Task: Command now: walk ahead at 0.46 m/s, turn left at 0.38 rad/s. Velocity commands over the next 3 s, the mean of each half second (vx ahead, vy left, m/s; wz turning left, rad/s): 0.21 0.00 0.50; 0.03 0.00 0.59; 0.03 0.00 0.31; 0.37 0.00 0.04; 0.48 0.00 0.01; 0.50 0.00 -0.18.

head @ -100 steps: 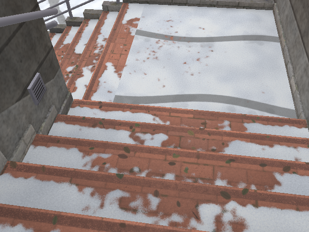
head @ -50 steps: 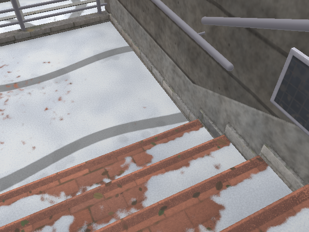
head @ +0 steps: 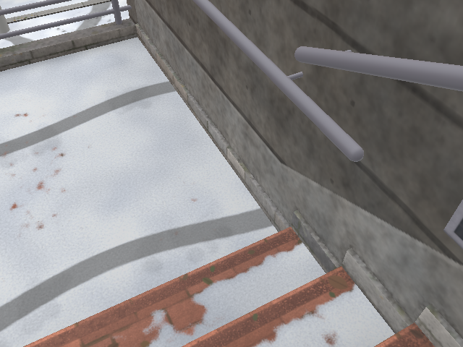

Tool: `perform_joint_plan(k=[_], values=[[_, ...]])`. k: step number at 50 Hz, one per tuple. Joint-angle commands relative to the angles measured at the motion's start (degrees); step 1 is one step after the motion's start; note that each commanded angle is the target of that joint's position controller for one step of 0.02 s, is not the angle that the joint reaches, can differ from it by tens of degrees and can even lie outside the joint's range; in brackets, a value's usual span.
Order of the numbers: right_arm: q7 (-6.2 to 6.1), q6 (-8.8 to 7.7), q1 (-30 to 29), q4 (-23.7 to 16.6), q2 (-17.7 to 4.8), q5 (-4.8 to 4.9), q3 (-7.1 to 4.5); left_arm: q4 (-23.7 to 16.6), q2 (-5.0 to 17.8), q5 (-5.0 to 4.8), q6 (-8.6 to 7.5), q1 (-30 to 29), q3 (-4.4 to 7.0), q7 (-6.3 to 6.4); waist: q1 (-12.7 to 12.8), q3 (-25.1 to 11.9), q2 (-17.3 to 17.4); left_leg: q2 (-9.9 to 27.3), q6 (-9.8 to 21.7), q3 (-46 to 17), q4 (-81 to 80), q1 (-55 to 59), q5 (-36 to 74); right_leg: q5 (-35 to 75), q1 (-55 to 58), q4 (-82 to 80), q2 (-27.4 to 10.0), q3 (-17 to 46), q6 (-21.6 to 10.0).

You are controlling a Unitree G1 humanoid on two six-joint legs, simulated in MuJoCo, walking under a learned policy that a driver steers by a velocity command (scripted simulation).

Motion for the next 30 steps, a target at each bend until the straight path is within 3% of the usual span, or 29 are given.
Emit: perform_joint_plan(k=[1, 2, 3, 4, 5, 6, 7, 8, 9, 10, 11, 12, 13, 14, 15, 16, 17, 19, 20, 21, 23, 24, 25, 26, 27, 28, 29, 30], values=[[-0.68, 0.71, -8.1, -6.0, -1.9, 0.00, 0.07, 0.9, 7.8, -0.41, -0.43, 3.3, 1.31, -0.50, 1.2, 7.8, -4.2, 1.1, -0.1, 0.3, -8.1, 6.1, 1.2, 6.6, -6.6, -15.8, -16.5, 16.5, -10.3], [-0.95, 0.74, -9.2, -6.1, -1.8, 0.25, 0.21, 1.2, 7.4, -1.23, 0.10, 3.6, 1.23, 0.02, 2.1, 8.7, -3.4, 1.7, 0.2, 0.3, -11.9, 5.4, 1.3, 8.8, -3.7, -14.1, -16.9, 16.9, -9.2], [-1.09, 0.46, -8.5, -5.8, -1.0, -0.24, 0.20, 1.2, 7.8, -0.70, 0.52, 4.3, 1.16, 0.40, 2.0, 7.6, -4.1, -0.9, 0.5, 4.2, -8.9, 11.6, 0.5, 12.9, -5.5, -11.4, -16.3, 15.4, -7.9], [-1.28, 0.24, -5.0, -3.8, -1.5, -0.39, -0.16, 1.5, 6.9, -1.04, 0.93, 4.6, 1.01, 0.97, 0.8, 7.4, -3.1, -1.7, 1.0, 5.8, -11.6, 16.1, 0.9, 14.8, -5.4, -6.9, -15.1, 12.6, -5.5], [-1.78, -0.12, 2.2, -1.1, -3.1, 0.19, -1.08, 1.4, 8.3, -0.93, 1.58, 3.6, 1.37, 1.02, -2.5, 6.2, -1.2, -3.3, 1.1, 8.1, -16.8, 24.8, 4.0, 18.3, -6.1, 1.8, -12.5, 8.8, -3.1], [-2.52, -0.47, 12.7, 1.7, -6.1, 0.98, -2.74, 0.5, 11.9, -0.36, 2.26, -0.5, 2.38, 0.02, -8.7, 3.7, -0.1, -5.3, 1.8, 11.5, -22.4, 36.1, 9.8, 24.1, -7.6, 12.7, -9.7, 3.5, -0.7], [-2.90, -0.94, 24.6, 4.6, -12.3, 0.83, -5.28, 0.3, 10.8, 0.58, 2.50, -0.3, 2.37, -2.02, -13.4, -3.7, 7.6, -1.0, 10.1, 7.2, -18.3, 55.6, 28.0, 22.4, -17.5, 32.8, -6.4, -0.3, 3.5], [-2.88, -0.37, 30.7, 5.4, -16.8, 1.10, -6.33, -0.1, 1.1, -1.58, 2.47, 6.8, -0.09, -4.59, -11.5, -22.6, 14.3, 17.5, 27.9, -13.7, -3.3, 78.6, 62.6, -13.6, -29.9, 61.2, -1.7, 1.0, 7.6], [-2.34, -0.39, 32.6, 5.7, -15.3, 0.08, -7.16, -4.7, 4.4, -3.66, 1.82, -3.9, 0.32, -5.45, -17.1, -17.9, 2.4, 19.3, 26.8, -18.4, -3.1, 79.6, 64.4, -15.3, -46.1, 67.1, -1.7, 7.7, 8.3], [-2.13, -0.97, 26.4, 3.9, -14.0, -0.32, -6.62, -9.2, 8.7, -4.77, 0.76, -11.9, 1.90, -4.66, -15.6, -9.7, -2.1, 18.9, 22.5, -15.3, -5.1, 68.0, 49.2, -9.7, -50.8, 58.5, -4.5, 9.0, 7.7], [-1.47, -1.29, 17.6, -0.3, -11.7, 0.62, -5.26, -14.5, 12.8, -4.59, 0.30, -15.0, 3.58, -2.50, -11.1, -6.6, -0.4, 20.1, 24.0, -19.8, -7.5, 54.6, 31.4, -7.5, -49.8, 54.8, -5.7, 11.2, 8.0], [-1.33, -1.98, 10.2, -0.6, -6.3, 1.89, -3.03, -15.2, 11.2, -3.16, 0.35, -15.3, 3.14, -0.78, -6.6, -0.6, -2.0, 19.5, 21.3, -19.2, -11.9, 38.6, 16.7, 1.0, -46.7, 43.7, -8.3, 14.9, 6.4], [-1.46, -2.20, 5.3, -2.3, -2.4, 1.87, -1.28, -12.5, 9.0, -0.84, 0.69, -12.2, 2.62, 0.10, -3.4, 4.3, -4.7, 15.0, 19.0, -13.0, -16.9, 19.1, 13.9, 10.5, -33.3, 31.0, -10.3, 14.4, 4.5], [-1.66, -2.53, 1.8, -4.6, -4.4, 1.87, -1.39, -11.7, 6.2, -0.81, 1.45, -8.4, 2.45, 0.25, -0.4, 4.9, -1.6, 10.5, 20.4, -10.4, -18.9, 6.6, 12.8, 20.7, -24.7, 24.7, -7.9, 11.6, 4.6], [-1.66, -2.81, 1.5, -5.4, -6.9, 3.00, -2.22, -10.6, 5.2, -0.33, 2.29, -5.6, 2.56, -0.12, 0.4, 0.9, -2.1, 6.6, 19.8, -8.3, -19.5, 2.1, 8.0, 29.5, -14.8, 12.6, -6.7, 9.1, 4.6], [-1.40, -2.93, -0.3, -6.4, -8.9, 3.15, -2.38, -11.3, 4.0, 0.15, 3.02, -6.7, 2.21, -0.88, 1.3, 0.2, -1.8, 3.8, 17.6, -7.5, -19.6, -3.5, 5.1, 31.8, -7.0, 6.2, -5.3, 6.5, 4.3], [-0.93, -2.79, -0.3, -6.9, -10.9, 2.20, -2.76, -11.2, 4.7, -0.42, 3.64, -7.2, 2.63, -1.50, 1.2, -0.9, -0.3, 3.5, 16.9, -8.4, -18.5, -5.9, 6.4, 32.4, -1.8, 6.6, -3.7, 4.8, 4.5], [0.08, -2.61, 1.8, -8.4, -11.4, 1.97, -3.17, -11.8, 7.3, -1.34, 3.94, -7.3, 3.42, -1.42, -0.9, -1.5, 0.8, 3.6, 15.6, -11.3, -14.1, -1.2, 4.2, 29.3, 0.8, 0.2, -1.3, 5.4, 5.7], [0.36, -2.53, 0.0, -9.7, -11.0, 0.77, -3.09, -11.7, 8.1, -0.89, 3.69, -6.0, 3.64, -0.91, -0.2, -2.1, 2.0, 5.2, 15.1, -14.6, -10.2, -0.2, 3.6, 32.1, 2.5, 2.7, -1.6, 7.8, 5.8], [0.27, -2.47, -1.1, -11.2, -10.6, 1.31, -3.23, -12.2, 10.1, -1.21, 3.33, -5.4, 4.65, -0.14, 0.2, -2.8, 2.0, 5.8, 14.9, -17.1, -7.7, 3.4, 4.5, 26.5, 1.3, -0.2, -0.8, 7.9, 6.2], [0.23, -2.43, -2.1, -11.8, -10.1, 2.82, -3.21, -13.0, 12.5, -3.54, 2.64, -3.5, 6.06, 0.93, 2.3, -3.5, -0.2, 5.2, 13.3, -19.7, 0.4, 5.9, 10.8, 28.5, 7.8, -14.2, 1.0, 7.1, 2.9], [0.90, -2.69, 4.1, -11.0, -6.3, 3.61, -2.45, -13.5, 16.6, -4.92, 1.90, -2.7, 7.35, 1.88, 0.9, -9.0, -6.0, 0.3, 9.4, -16.3, 10.5, 4.5, 4.5, 50.5, 17.7, -20.3, -4.2, 11.5, -5.9], [0.55, -2.53, 13.8, -11.6, 1.6, 2.77, -0.33, -15.3, 21.1, -5.25, 1.50, -6.6, 8.10, 1.89, -5.2, -18.1, -20.5, -10.7, 2.3, -5.8, 28.2, -7.1, -39.6, 77.9, 29.4, -25.6, -22.2, 32.5, -27.3], [-0.74, -1.53, 12.1, -11.4, -4.7, 3.53, -1.86, -17.0, 16.9, -0.83, 0.62, -8.5, 7.37, 0.18, -1.9, -12.6, -11.3, -10.0, -1.7, -6.3, 40.0, -17.2, -55.0, 75.2, 22.4, -29.8, -28.6, 40.3, -30.4], [-2.36, 0.19, 7.7, -11.6, -6.9, 3.14, -2.46, -16.2, 15.3, -0.80, 0.35, -9.6, 7.08, -0.09, -1.1, -7.7, -4.7, -6.7, -4.2, -8.3, 43.6, -19.6, -51.2, 61.8, 16.2, -30.3, -27.3, 38.5, -26.1], [-3.80, 1.56, 5.8, -11.7, -7.9, 2.46, -2.55, -16.8, 12.4, -2.88, 0.91, -14.2, 6.23, -0.31, -2.9, -7.3, -3.2, -4.1, -6.3, -7.7, 44.3, -19.4, -47.0, 53.6, 12.7, -30.8, -24.2, 32.5, -21.7], [-4.51, 2.27, 6.8, -10.6, -7.2, 1.18, -2.11, -17.6, 9.5, -4.35, 1.39, -17.3, 5.26, -0.18, -4.1, -8.4, -3.7, -2.9, -8.3, -7.0, 44.0, -15.4, -43.0, 54.1, 9.6, -30.0, -20.9, 26.3, -18.5], [-4.22, 2.36, 8.6, -10.2, -5.3, -0.09, -1.07, -17.6, 10.0, -4.46, 1.71, -18.8, 5.69, 0.21, -5.5, -7.9, -5.2, -2.2, -9.0, -3.9, 47.2, -10.7, -39.7, 53.9, 4.8, -31.1, -18.3, 21.0, -16.5]])
Next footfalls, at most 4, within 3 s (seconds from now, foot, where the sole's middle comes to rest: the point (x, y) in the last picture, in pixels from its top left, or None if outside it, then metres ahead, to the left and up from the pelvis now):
0.12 left None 0.18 0.12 -0.86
0.46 right None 0.31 -0.08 -0.86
0.88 left None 0.15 0.13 -0.87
1.36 right None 0.27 -0.06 -0.86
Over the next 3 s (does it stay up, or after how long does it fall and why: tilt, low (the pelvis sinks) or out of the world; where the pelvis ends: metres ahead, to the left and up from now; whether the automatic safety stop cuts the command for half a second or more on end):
stays up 0.68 0.62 -0.43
